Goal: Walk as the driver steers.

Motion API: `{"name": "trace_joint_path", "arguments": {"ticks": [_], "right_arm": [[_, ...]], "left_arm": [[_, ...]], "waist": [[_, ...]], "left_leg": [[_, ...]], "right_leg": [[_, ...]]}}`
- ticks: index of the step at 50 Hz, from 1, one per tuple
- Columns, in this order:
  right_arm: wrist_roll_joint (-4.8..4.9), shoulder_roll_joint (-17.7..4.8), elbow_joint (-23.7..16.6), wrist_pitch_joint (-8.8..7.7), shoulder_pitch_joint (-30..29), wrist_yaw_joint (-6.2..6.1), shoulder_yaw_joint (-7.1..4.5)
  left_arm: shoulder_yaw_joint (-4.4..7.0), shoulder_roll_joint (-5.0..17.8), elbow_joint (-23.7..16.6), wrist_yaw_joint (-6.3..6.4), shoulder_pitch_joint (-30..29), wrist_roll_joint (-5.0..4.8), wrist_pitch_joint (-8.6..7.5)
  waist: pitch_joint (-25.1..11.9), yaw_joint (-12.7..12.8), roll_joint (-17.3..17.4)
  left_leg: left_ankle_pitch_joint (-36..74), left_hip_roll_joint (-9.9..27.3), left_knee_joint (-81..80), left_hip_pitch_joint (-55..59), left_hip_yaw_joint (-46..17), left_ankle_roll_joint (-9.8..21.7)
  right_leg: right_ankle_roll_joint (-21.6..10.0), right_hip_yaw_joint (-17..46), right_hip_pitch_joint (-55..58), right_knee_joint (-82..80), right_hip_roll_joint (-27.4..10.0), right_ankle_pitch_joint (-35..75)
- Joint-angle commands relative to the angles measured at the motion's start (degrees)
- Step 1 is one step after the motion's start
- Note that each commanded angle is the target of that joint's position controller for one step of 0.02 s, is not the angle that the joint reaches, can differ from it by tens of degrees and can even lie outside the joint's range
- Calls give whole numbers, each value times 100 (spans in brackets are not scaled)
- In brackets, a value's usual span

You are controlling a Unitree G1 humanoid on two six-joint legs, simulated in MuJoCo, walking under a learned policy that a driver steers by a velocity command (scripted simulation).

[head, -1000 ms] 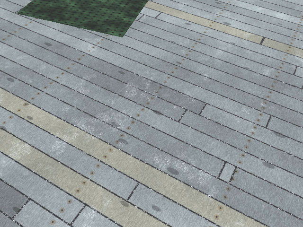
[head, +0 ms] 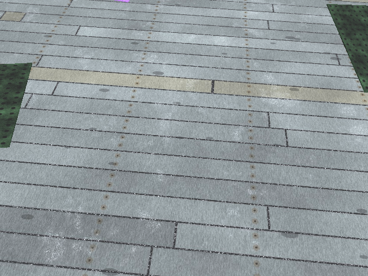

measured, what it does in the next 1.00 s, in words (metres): walks ahead: right foot, then left foot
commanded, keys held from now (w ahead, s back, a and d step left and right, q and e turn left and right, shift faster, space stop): w+e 0.30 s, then w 0.16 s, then w+q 0.54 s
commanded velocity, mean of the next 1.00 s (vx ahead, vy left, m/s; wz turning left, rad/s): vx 0.50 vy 0.00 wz -0.11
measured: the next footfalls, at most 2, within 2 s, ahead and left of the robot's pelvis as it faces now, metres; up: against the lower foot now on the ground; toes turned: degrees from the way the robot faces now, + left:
right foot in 0.38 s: +0.34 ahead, -0.18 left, +0.00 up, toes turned -16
left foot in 0.94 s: +0.69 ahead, -0.01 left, +0.00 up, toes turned -2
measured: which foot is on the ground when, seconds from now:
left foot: down 0.00-0.38, up 0.40-0.92, down 0.94-1.00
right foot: up 0.00-0.36, down 0.38-0.94, up 0.96-1.00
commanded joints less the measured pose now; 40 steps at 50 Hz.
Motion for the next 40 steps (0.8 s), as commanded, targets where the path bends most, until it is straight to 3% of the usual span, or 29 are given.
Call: {"name": "trace_joint_path", "arguments": {"ticks": [1, 2, 4, 9, 13, 14, 16, 17, 18, 19, 20, 21, 22, 23, 24, 25, 27, 30, 31, 33, 36, 40], "right_arm": [[8, -561, -147, -68, 166, -19, -152], [14, -717, -95, -92, 193, -21, -189], [31, -815, -20, -98, 241, -32, -232], [59, -1032, 88, -7, 406, -67, -269], [148, -1213, 244, 118, 755, -78, -310], [176, -1266, 262, 158, 778, -81, -327], [225, -1427, 271, 224, 804, -111, -369], [242, -1512, 286, 260, 815, -129, -387], [252, -1483, 288, 289, 740, -148, -357], [139, -1249, 222, 253, 780, -158, -247], [2, -494, -74, 112, 1275, -72, 22], [154, -994, 19, -97, 1054, 33, -66], [389, -1186, -189, -152, 387, 78, -134], [344, -1047, -269, -167, 227, 56, -90], [205, -1027, -169, -131, 206, 10, -105], [181, -996, -95, -47, 380, 10, -111], [194, -857, 59, 120, 709, 17, -100], [169, -702, 42, 292, 435, -37, -91], [180, -626, -14, 290, 315, -32, -60], [176, -635, -62, 246, 80, 11, -70], [180, -511, -206, 191, -397, 88, -27], [176, -427, -498, 185, -874, 223, 21]], "left_arm": [[135, 337, -528, -32, -137, -12, -12], [114, 260, -639, -43, -195, -19, 10], [93, 249, -777, -64, -426, 10, 17], [8, 107, -1021, -228, -1146, 14, -59], [-23, 96, -1329, -364, -1755, -3, -54], [-6, 140, -1392, -393, -1802, -3, -48], [79, 305, -1437, -408, -1617, 38, -22], [168, 458, -1370, -396, -1202, 59, -5], [319, 690, -1123, -345, -308, 50, 9], [472, 1036, -860, -230, 675, 47, 59], [526, 1643, -910, -170, 468, -13, 29], [359, 1162, -1016, -200, 651, 61, -36], [270, 910, -918, -233, 497, 137, -100], [230, 826, -864, -255, 143, 111, -155], [159, 584, -867, -246, -197, 121, -194], [111, 488, -890, -238, -407, 183, -221], [109, 466, -808, -233, -523, 192, -322], [125, 506, -586, -179, -454, 232, -419], [148, 602, -513, -156, -373, 253, -437], [128, 538, -413, -125, -350, 257, -448], [146, 626, -272, -87, -250, 227, -448], [192, 698, -1, -55, 56, 154, -347]], "waist": [[-87, -167, 767], [-57, -113, 859], [24, -153, 684], [139, -399, 529], [355, -558, 521], [360, -515, 557], [109, -281, 743], [-171, 13, 820], [-631, 547, 693], [-1165, 978, 272], [-1787, 327, -1401], [-2538, 659, -650], [-1700, 730, -364], [-999, 440, 31], [-782, 251, 132], [-578, 57, 45], [-481, -140, -44], [-156, -123, 104], [-49, -72, -88], [96, 37, -40], [225, 243, 14], [410, 455, 48]], "left_leg": [[289, 1503, -1445, 1090, -1394, 768], [508, 1631, -1528, 1033, -1268, 876], [1032, 1680, -1619, 1133, -912, 972], [1576, 1513, -1631, 1337, 79, 788], [1888, 1703, -1465, 1883, 423, 673], [2273, 1751, -1320, 2026, 511, 624], [4093, 1777, -659, 2185, 699, 533], [4918, 1762, 14, 2167, 768, 493], [5026, 1611, 1064, 1779, 920, 359], [3470, 1413, 2600, 427, 932, 157], [-1638, 233, 4974, -2102, 755, -204], [-2240, 239, 5581, -2552, -649, -123], [-1918, 470, 5607, -2869, -652, -41], [-1436, 748, 5009, -2787, -597, -13], [-1193, 967, 4549, -2516, -588, -36], [-962, 1067, 4396, -2130, -598, -70], [-767, 1124, 4135, -1732, -606, -177], [42, 1105, 3631, -2165, -662, -290], [336, 1100, 3316, -2252, -758, -339], [1064, 979, 2623, -2308, -798, -338], [1749, 808, 1721, -2211, -555, -255], [1478, 704, 1107, -2537, -384, -55]], "right_leg": [[31, 182, -1287, -6, -612, 434], [72, 173, -1385, -166, -664, 567], [153, 177, -1616, -616, -715, 921], [70, -229, -1355, -2143, -610, 2201], [-106, -553, -1332, -2855, -474, 2063], [-186, -643, -1247, -2967, -403, 1840], [-412, -929, -587, -3081, -49, 1229], [-566, -1028, 61, -3164, 173, 988], [-774, -1063, 1342, -3578, 392, 1364], [-1033, -236, 3181, -3617, -75, 1571], [-2137, 3085, 5066, -4196, -1785, 905], [-2271, 4116, 5154, -4847, -2160, 521], [-1936, 3091, 4573, -4840, -1897, 920], [-1691, 2259, 3623, -4878, -1621, 1553], [-1518, 1678, 3037, -4902, -1438, 2207], [-1489, 1400, 2413, -5142, -1334, 2388], [-1519, 1019, 1853, -5484, -1293, 2593], [-1329, 329, 1718, -5877, -1137, 2354], [-1344, 189, 1656, -5941, -1235, 2429], [-1143, -294, 1788, -5986, -1072, 2434], [-955, -699, 1994, -6066, -1086, 2373], [-880, -916, 2854, -5844, -1375, 2639]]}}
Velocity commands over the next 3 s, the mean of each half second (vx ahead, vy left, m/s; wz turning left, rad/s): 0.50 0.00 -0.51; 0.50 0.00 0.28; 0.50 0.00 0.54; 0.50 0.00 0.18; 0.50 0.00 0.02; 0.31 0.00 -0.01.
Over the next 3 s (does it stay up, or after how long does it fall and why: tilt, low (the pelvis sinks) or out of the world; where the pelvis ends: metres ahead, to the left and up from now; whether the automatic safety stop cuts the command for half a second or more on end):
stays up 1.54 0.13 -0.01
